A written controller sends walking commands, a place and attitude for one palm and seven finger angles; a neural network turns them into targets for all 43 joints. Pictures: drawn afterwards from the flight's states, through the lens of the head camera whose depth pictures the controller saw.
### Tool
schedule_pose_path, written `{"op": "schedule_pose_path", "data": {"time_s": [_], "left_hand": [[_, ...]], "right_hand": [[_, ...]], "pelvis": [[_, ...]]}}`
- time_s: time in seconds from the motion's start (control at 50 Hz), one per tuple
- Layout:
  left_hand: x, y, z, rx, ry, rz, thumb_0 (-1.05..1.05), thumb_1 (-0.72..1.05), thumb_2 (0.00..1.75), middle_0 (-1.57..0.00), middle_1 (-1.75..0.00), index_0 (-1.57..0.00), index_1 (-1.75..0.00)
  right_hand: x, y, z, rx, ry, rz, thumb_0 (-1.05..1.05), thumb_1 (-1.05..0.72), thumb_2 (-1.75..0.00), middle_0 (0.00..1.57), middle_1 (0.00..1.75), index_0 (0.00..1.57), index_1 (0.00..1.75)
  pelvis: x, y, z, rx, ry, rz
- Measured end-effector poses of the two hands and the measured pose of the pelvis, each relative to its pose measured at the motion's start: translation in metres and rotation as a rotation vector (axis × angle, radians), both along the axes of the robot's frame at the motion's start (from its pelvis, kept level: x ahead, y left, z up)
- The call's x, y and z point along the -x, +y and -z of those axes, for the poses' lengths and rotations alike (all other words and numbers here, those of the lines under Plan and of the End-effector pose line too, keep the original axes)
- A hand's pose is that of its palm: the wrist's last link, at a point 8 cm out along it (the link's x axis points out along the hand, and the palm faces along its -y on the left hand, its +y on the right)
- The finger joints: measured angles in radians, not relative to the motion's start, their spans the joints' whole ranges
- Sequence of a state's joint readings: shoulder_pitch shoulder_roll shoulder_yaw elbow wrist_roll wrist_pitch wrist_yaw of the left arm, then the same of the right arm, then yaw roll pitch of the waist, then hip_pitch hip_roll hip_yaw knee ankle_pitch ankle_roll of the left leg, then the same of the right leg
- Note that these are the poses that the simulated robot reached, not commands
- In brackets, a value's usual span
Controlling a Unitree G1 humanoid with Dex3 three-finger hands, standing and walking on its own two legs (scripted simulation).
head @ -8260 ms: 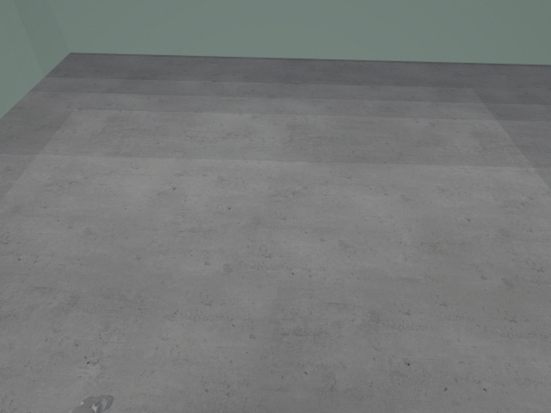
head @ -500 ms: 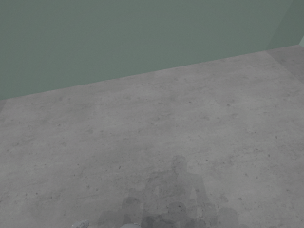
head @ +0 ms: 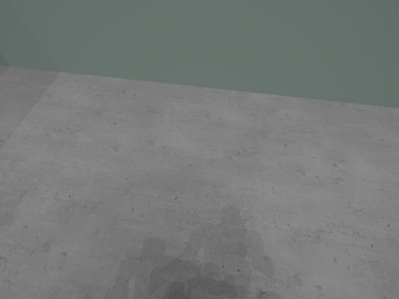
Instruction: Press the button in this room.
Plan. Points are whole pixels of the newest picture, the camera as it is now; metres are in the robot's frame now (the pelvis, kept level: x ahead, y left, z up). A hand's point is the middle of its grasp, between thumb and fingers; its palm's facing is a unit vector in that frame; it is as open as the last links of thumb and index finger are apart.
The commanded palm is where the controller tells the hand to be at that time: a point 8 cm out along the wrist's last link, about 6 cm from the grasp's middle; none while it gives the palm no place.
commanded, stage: turn or walk to find it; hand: left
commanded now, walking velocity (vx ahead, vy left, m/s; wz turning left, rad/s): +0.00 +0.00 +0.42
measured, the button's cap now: out of the picture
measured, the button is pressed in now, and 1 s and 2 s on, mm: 0 0 0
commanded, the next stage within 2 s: none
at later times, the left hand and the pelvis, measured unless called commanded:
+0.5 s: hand out of the picture +0.06 +0.17 -0.13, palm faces +0.19 -0.94 -0.28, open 7.4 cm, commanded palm none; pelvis -0.02 -0.04 +0.01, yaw +12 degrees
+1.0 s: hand out of the picture -0.13 +0.18 -0.18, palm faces +0.47 -0.85 -0.25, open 7.4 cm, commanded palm none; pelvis -0.06 -0.01 +0.00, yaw +25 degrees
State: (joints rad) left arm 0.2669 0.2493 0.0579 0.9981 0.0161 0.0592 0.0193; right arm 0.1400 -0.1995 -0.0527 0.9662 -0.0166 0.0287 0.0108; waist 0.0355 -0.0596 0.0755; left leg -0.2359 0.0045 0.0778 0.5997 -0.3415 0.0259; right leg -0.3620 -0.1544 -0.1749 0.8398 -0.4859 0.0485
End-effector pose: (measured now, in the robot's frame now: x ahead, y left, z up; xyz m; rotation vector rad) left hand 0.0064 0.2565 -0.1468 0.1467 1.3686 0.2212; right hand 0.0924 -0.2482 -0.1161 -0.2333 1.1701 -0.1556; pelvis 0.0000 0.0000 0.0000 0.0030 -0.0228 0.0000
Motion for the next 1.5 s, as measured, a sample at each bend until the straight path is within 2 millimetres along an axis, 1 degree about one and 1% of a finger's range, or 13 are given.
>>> {"op": "schedule_pose_path", "data": {"time_s": [0.12,0.22,0.34,0.46,0.62,0.76,0.84,0.96,1.04,1.14,1.24,1.38,1.5], "left_hand": [[-0.006,0.017,-0.015,-0.001,-0.049,-0.030,0.01,0.91,0.90,-0.20,-0.30,-0.20,-0.30],[-0.020,0.019,-0.025,-0.019,-0.114,-0.038,0.01,0.91,0.90,-0.20,-0.30,-0.20,-0.30],[-0.038,0.004,-0.034,-0.041,-0.174,-0.032,0.01,0.91,0.90,-0.20,-0.30,-0.20,-0.30],[-0.044,-0.027,-0.042,-0.078,-0.249,-0.040,0.01,0.91,0.90,-0.20,-0.30,-0.20,-0.30],[0.003,-0.058,-0.053,-0.085,-0.209,-0.132,0.01,0.90,0.90,-0.20,-0.30,-0.20,-0.30],[0.055,-0.064,-0.045,-0.072,-0.150,-0.246,0.00,0.91,0.90,-0.21,-0.30,-0.21,-0.30],[0.093,-0.060,-0.035,-0.055,-0.094,-0.306,0.00,0.91,0.90,-0.21,-0.30,-0.21,-0.30],[0.153,-0.040,-0.007,-0.019,-0.020,-0.411,0.01,0.90,0.90,-0.21,-0.30,-0.21,-0.30],[0.174,-0.028,-0.005,-0.013,0.018,-0.452,0.01,0.91,0.90,-0.20,-0.30,-0.20,-0.30],[0.170,-0.016,-0.017,-0.022,-0.044,-0.473,0.01,0.91,0.90,-0.20,-0.30,-0.20,-0.30],[0.155,-0.013,-0.026,-0.052,-0.114,-0.475,0.01,0.91,0.90,-0.20,-0.30,-0.20,-0.30],[0.125,-0.028,-0.038,-0.100,-0.183,-0.461,0.01,0.91,0.90,-0.20,-0.30,-0.20,-0.30],[0.121,-0.065,-0.048,-0.149,-0.227,-0.480,0.01,0.90,0.90,-0.20,-0.30,-0.20,-0.30]], "right_hand": [[-0.005,0.025,-0.012,-0.007,-0.015,-0.046,0.00,-0.91,-0.90,0.20,0.30,0.20,0.30],[0.005,0.031,-0.008,-0.029,0.011,-0.058,0.00,-0.91,-0.90,0.20,0.30,0.20,0.30],[0.031,0.016,0.006,-0.052,0.083,-0.051,0.00,-0.91,-0.90,0.21,0.30,0.20,0.30],[0.054,-0.016,0.030,-0.080,0.163,-0.053,0.00,-0.91,-0.90,0.21,0.30,0.20,0.30],[0.047,-0.045,0.027,-0.074,0.205,-0.116,0.00,-0.91,-0.90,0.20,0.30,0.20,0.30],[0.025,-0.042,0.021,-0.035,0.219,-0.213,0.00,-0.91,-0.90,0.20,0.30,0.19,0.30],[0.000,-0.022,0.017,-0.017,0.180,-0.286,0.00,-0.91,-0.90,0.20,0.30,0.19,0.30],[-0.042,0.031,0.010,0.003,0.037,-0.410,0.00,-0.91,-0.90,0.20,0.30,0.19,0.30],[-0.050,0.060,-0.005,-0.002,-0.027,-0.465,0.00,-0.91,-0.90,0.20,0.30,0.20,0.30],[-0.045,0.077,-0.014,-0.012,-0.033,-0.502,0.00,-0.91,-0.90,0.20,0.30,0.20,0.30],[-0.033,0.074,-0.009,-0.035,-0.004,-0.509,0.00,-0.91,-0.90,0.20,0.30,0.20,0.30],[-0.010,0.037,0.014,-0.054,0.088,-0.490,0.00,-0.91,-0.90,0.21,0.30,0.20,0.30],[-0.005,-0.003,0.036,-0.059,0.180,-0.498,0.00,-0.91,-0.90,0.20,0.30,0.20,0.30]], "pelvis": [[0.004,0.012,-0.013,0.024,0.001,-0.046],[0.008,0.012,-0.016,0.019,0.008,-0.081],[0.014,-0.002,-0.014,0.008,0.019,-0.128],[0.020,-0.029,-0.005,-0.007,0.023,-0.184],[0.024,-0.048,-0.015,-0.035,0.010,-0.270],[0.029,-0.049,-0.015,-0.035,0.012,-0.342],[0.036,-0.042,-0.013,-0.029,0.014,-0.377],[0.051,-0.018,0.002,0.000,0.010,-0.435],[0.058,-0.010,-0.003,0.006,-0.002,-0.448],[0.064,-0.006,-0.013,0.023,-0.006,-0.488],[0.067,-0.011,-0.015,0.014,-0.003,-0.519],[0.065,-0.036,-0.010,-0.006,0.008,-0.569],[0.060,-0.065,-0.004,-0.023,0.007,-0.634]]}}
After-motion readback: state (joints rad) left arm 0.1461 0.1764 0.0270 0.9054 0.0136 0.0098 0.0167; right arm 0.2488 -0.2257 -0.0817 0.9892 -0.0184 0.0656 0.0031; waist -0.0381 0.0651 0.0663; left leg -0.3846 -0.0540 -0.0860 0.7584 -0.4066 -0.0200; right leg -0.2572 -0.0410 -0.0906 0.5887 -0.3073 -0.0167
